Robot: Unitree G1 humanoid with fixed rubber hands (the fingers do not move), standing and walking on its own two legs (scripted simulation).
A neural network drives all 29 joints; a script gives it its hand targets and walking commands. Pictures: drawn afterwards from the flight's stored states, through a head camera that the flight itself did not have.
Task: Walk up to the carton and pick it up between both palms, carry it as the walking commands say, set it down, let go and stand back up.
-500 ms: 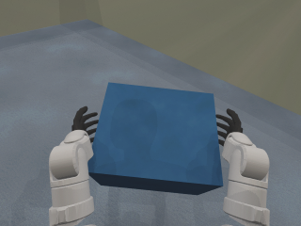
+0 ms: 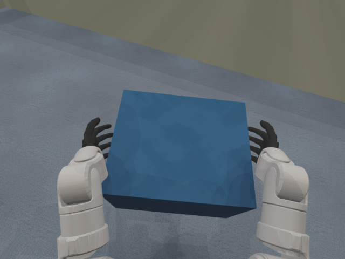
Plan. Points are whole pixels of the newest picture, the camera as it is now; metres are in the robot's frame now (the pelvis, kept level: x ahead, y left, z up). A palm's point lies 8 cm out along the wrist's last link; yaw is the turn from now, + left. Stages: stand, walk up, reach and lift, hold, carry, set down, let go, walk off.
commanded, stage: carry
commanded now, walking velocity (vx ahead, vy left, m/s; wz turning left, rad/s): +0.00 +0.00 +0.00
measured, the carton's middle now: (177, 157) +0.37 +0.00 +0.03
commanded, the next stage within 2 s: none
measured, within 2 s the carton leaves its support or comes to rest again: neither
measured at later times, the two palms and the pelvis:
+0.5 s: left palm (162, 167) +0.28 +0.04 +0.13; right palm out of the picture +0.24 -0.33 +0.13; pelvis -0.05 -0.09 +0.01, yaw -6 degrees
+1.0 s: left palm (176, 201) +0.21 +0.01 +0.14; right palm out of the picture +0.17 -0.35 +0.14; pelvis -0.10 -0.12 +0.00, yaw -6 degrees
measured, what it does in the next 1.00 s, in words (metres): steps to the right: right foot, then left foot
